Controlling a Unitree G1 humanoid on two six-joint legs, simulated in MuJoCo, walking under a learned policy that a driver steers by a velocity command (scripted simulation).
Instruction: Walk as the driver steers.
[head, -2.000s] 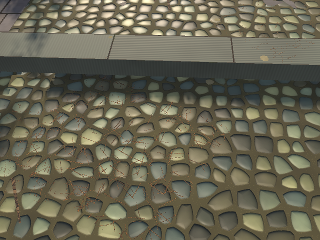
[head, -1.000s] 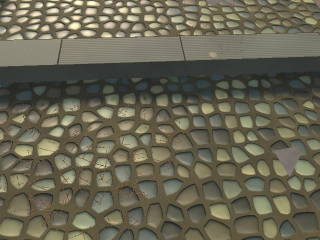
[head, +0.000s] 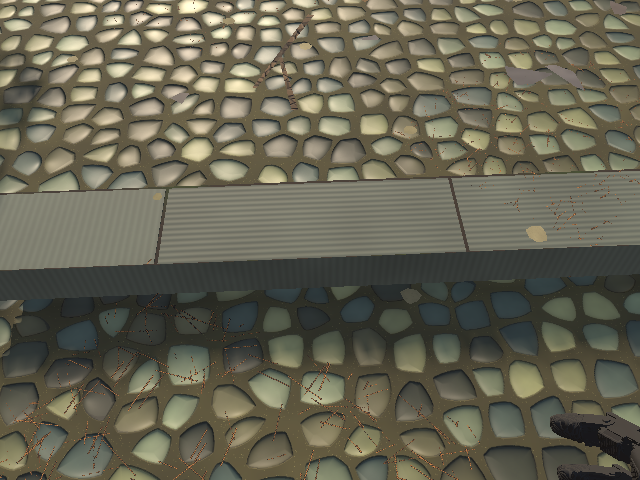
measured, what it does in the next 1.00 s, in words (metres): walks ahead: left foot, then right foot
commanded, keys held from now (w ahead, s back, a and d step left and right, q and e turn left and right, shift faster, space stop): w+e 0.26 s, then w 0.12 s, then w+q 0.62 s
